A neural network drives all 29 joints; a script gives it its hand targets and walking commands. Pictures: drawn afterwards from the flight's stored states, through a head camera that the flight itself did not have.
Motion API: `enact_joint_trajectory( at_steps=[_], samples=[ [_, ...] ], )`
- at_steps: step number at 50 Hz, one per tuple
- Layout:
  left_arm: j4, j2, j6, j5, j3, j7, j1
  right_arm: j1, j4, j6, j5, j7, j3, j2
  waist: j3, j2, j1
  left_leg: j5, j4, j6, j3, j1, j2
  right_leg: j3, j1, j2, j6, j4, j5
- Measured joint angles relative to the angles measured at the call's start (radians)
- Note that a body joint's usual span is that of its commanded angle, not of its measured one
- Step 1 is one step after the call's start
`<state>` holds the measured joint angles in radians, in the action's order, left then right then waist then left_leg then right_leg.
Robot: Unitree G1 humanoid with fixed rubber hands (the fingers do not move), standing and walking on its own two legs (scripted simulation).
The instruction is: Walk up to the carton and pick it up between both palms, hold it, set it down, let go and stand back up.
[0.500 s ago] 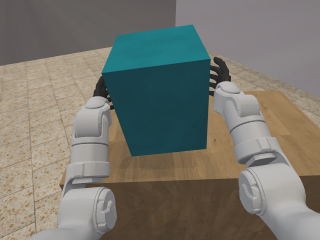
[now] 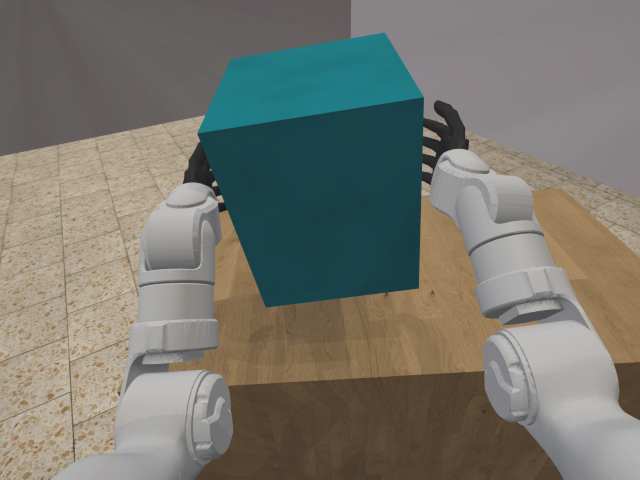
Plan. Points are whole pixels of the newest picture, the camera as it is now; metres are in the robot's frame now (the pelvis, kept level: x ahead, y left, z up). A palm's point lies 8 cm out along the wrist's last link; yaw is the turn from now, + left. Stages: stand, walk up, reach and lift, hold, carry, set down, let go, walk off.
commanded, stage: hold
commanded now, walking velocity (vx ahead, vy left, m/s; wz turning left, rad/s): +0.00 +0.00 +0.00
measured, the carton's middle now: (324, 173) +0.41 +0.00 +0.25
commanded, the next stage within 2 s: none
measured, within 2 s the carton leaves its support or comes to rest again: neither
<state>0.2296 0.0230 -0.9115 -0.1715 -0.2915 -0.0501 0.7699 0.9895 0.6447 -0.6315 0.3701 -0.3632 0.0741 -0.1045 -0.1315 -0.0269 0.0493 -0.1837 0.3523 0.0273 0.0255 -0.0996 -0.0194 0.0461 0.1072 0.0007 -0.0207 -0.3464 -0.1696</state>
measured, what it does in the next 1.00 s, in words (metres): stands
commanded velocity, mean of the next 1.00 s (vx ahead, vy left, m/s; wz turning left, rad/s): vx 0.00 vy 0.00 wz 0.00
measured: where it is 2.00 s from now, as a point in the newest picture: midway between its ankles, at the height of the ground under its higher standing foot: outside the picture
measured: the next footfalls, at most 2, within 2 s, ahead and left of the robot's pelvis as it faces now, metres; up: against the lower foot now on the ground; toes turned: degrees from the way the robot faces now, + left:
none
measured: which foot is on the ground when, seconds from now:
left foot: down 0.00-1.00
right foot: down 0.00-1.00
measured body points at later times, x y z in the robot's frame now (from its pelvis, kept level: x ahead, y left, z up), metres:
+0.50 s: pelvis -0.01 +0.00 +0.00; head -0.09 +0.00 +0.44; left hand +0.37 +0.15 +0.25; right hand +0.38 -0.14 +0.28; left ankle +0.01 +0.13 -0.75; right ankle +0.02 -0.13 -0.75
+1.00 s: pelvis +0.00 +0.00 +0.00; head -0.08 -0.01 +0.44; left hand +0.37 +0.15 +0.26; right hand +0.38 -0.14 +0.29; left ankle +0.01 +0.13 -0.75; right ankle +0.02 -0.13 -0.75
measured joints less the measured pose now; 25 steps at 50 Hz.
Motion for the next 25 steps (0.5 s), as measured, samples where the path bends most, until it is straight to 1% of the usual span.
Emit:
enact_joint_trajectory(
  at_steps=[4, 11, 18, 25],
  samples=[
    [0.0, 0.0, -0.022, 0.0, 0.0, 0.002, 0.0, 0.0, 0.0, -0.023, 0.0, -0.005, 0.0, 0.0, 0.0, 0.005, 0.0, 0.004, 0.0, 0.0, 0.0, 0.005, 0.0, 0.0, -0.005, 0.0, 0.0, 0.0, 0.003],
    [0.0, 0.0, -0.025, 0.0, -0.001, 0.003, 0.0, 0.001, 0.0, -0.027, 0.0, -0.006, 0.0, 0.0, 0.0, 0.011, 0.0, 0.013, 0.0, 0.0, 0.001, 0.005, 0.0, 0.0, -0.005, 0.0, 0.0, 0.0, 0.012],
    [0.048, 0.0, -0.024, -0.009, -0.029, 0.009, 0.032, 0.038, 0.059, -0.027, -0.021, -0.001, 0.0, 0.0, 0.001, 0.011, 0.0, 0.017, 0.0, 0.0, 0.001, -0.002, 0.0, 0.0, 0.001, -0.001, 0.0, 0.0, 0.016],
    [0.053, 0.001, -0.013, -0.009, -0.036, 0.01, 0.04, 0.048, 0.063, -0.022, -0.028, 0.003, 0.0, 0.0, 0.0, 0.011, 0.0, 0.015, 0.0, 0.0, 0.002, -0.02, 0.0, 0.0, 0.019, -0.001, 0.0, 0.0, 0.014]
  ],
)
